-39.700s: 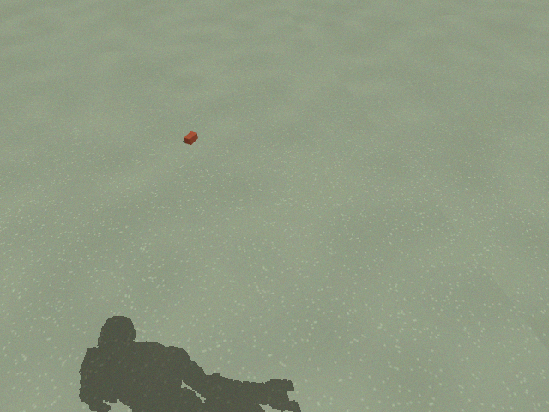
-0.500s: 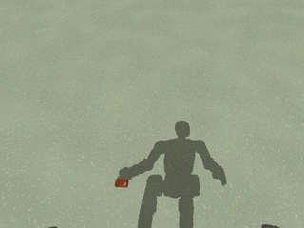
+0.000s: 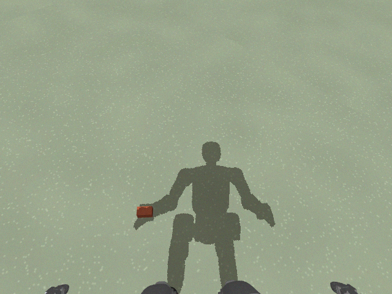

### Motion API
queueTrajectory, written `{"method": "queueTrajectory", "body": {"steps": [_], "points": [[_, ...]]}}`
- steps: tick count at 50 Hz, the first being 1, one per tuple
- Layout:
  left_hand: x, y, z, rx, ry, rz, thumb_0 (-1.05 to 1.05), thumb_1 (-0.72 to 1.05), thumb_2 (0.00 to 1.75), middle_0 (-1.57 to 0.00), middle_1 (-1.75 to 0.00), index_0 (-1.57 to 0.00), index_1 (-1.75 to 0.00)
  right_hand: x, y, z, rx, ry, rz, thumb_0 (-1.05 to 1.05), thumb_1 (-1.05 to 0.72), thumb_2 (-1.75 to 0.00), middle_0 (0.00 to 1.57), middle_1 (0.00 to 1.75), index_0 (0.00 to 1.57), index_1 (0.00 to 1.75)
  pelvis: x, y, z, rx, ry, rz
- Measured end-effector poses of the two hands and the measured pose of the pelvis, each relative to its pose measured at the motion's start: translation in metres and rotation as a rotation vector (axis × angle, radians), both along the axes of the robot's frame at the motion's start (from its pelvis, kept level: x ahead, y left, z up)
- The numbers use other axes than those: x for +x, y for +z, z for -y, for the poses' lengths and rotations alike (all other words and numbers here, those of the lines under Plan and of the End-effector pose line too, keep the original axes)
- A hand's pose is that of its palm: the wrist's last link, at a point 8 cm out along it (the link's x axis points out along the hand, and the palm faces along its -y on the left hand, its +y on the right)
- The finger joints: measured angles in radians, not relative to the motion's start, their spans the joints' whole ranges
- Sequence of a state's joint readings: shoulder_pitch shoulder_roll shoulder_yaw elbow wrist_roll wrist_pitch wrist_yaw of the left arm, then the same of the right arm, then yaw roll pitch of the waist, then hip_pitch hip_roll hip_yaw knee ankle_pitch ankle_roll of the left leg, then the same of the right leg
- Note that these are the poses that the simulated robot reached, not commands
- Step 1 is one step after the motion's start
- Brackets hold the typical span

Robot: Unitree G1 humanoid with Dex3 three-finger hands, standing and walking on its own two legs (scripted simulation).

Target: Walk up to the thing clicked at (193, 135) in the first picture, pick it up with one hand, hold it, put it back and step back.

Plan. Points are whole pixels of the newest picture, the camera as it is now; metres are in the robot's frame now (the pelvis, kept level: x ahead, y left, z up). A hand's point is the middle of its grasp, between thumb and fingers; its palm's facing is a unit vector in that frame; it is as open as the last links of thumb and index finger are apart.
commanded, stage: step back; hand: left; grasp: from above
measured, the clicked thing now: (144, 211) +0.52 +0.24 -0.74
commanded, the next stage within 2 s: none
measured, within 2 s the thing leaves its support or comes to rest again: neither
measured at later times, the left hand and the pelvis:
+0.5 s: hand out of the picture -0.01 +0.26 -0.15, palm faces +0.05 -0.93 -0.37, open 7.4 cm; pelvis -0.14 -0.01 -0.01, yaw +3 degrees
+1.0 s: hand out of the picture -0.24 +0.20 -0.13, palm faces +0.00 -0.90 -0.43, open 7.4 cm; pelvis -0.31 -0.07 +0.00, yaw -1 degrees
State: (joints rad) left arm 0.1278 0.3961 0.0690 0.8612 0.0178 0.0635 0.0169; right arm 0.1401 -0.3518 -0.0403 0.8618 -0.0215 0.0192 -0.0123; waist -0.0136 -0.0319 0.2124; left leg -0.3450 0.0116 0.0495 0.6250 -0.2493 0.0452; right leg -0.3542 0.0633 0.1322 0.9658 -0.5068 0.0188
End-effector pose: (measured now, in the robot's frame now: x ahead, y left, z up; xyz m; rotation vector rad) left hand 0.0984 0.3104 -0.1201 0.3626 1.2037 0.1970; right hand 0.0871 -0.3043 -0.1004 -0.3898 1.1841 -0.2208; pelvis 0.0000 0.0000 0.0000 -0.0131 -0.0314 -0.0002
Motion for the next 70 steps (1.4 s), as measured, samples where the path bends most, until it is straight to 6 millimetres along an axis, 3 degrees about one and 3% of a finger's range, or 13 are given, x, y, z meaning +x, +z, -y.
{"method": "queueTrajectory", "body": {"steps": [6,11,17,22,27,33,38,42,46,50,56,62,70], "points": [[-0.035,0.006,0.021,0.027,-0.005,0.023,0.01,0.9,0.9,-0.2,-0.3,-0.2,-0.3,-0.023,-0.021,0.024,0.034,-0.014,0.036,0.0,-0.9,-0.9,0.2,0.3,0.21,0.3,-0.033,-0.011,0.018,-0.027,-0.004,0.034],[-0.068,0.026,0.031,0.03,0.012,0.042,0.01,0.9,0.9,-0.2,-0.3,-0.2,-0.3,-0.047,-0.013,0.031,0.057,-0.028,0.028,0.0,-0.9,-0.9,0.2,0.3,0.21,0.3,-0.053,0.002,0.026,0.039,-0.015,0.023],[-0.083,0.034,0.027,0.045,0.013,0.105,0.01,0.9,0.9,-0.21,-0.3,-0.2,-0.3,-0.086,-0.009,0.037,0.022,0.006,-0.019,0.0,-0.9,-0.9,0.2,0.3,0.21,0.3,-0.085,0.005,0.024,0.032,0.021,-0.013],[-0.102,0.017,0.016,0.023,0.023,0.165,0.01,0.9,0.9,-0.2,-0.3,-0.2,-0.3,-0.117,-0.012,0.028,-0.019,0.055,-0.053,0.0,-0.9,-0.9,0.2,0.3,0.21,0.3,-0.121,-0.008,0.017,0.01,0.074,-0.006],[-0.143,0.005,0.015,-0.018,0.057,0.11,0.01,0.9,0.9,-0.2,-0.3,-0.2,-0.3,-0.148,0.004,0.013,-0.012,0.076,-0.039,0.0,-0.9,-0.9,0.2,0.3,0.21,0.3,-0.151,0.0,0.014,0.005,0.072,0.019],[-0.198,0.008,0.018,-0.035,0.075,0.061,0.01,0.9,0.9,-0.2,-0.3,-0.2,-0.3,-0.166,0.023,0.016,-0.028,0.077,0.017,0.0,-0.9,-0.9,0.2,0.3,0.21,0.3,-0.182,0.01,0.02,-0.017,0.037,-0.001],[-0.243,0.004,0.024,-0.001,0.056,0.005,0.01,0.9,0.9,-0.2,-0.3,-0.2,-0.3,-0.179,0.02,0.029,-0.024,0.077,0.097,0.0,-0.9,-0.9,0.2,0.3,0.21,0.3,-0.218,0.004,0.032,-0.004,0.001,0.005],[-0.275,0.002,0.036,0.027,0.03,-0.016,0.01,0.9,0.9,-0.2,-0.3,-0.2,-0.3,-0.201,0.006,0.047,-0.004,0.075,0.141,0.0,-0.9,-0.9,0.2,0.3,0.21,0.3,-0.251,-0.007,0.047,0.013,-0.028,0.014],[-0.312,0.011,0.058,0.046,0.03,-0.006,0.01,0.9,0.9,-0.2,-0.3,-0.2,-0.3,-0.235,-0.015,0.07,0.027,0.047,0.139,0.0,-0.9,-0.9,0.2,0.3,0.21,0.3,-0.285,-0.013,0.063,-0.023,-0.002,0.042],[-0.349,0.032,0.072,0.061,0.045,0.001,0.01,0.9,0.9,-0.2,-0.3,-0.2,-0.3,-0.278,-0.016,0.078,0.059,0.016,0.076,0.0,-0.9,-0.9,0.2,0.3,0.21,0.3,-0.306,-0.001,0.075,0.058,-0.015,0.029],[-0.37,0.048,0.078,0.095,0.053,0.056,0.01,0.9,0.9,-0.21,-0.3,-0.2,-0.3,-0.35,-0.021,0.09,0.053,0.028,-0.034,0.0,-0.9,-0.9,0.2,0.3,0.21,0.3,-0.344,0.006,0.084,0.059,0.037,-0.006],[-0.395,0.037,0.08,0.083,0.069,0.163,0.01,0.9,0.9,-0.2,-0.3,-0.2,-0.3,-0.406,-0.028,0.088,0.027,0.086,-0.131,0.0,-0.9,-0.9,0.2,0.3,0.21,0.3,-0.394,-0.004,0.088,0.04,0.109,0.004],[-0.477,0.004,0.078,-0.005,0.103,0.127,0.01,0.9,0.9,-0.2,-0.3,-0.2,-0.3,-0.464,-0.011,0.077,0.002,0.103,-0.068,0.0,-0.9,-0.9,0.2,0.3,0.21,0.3,-0.465,-0.01,0.077,0.03,0.117,0.051]]}}
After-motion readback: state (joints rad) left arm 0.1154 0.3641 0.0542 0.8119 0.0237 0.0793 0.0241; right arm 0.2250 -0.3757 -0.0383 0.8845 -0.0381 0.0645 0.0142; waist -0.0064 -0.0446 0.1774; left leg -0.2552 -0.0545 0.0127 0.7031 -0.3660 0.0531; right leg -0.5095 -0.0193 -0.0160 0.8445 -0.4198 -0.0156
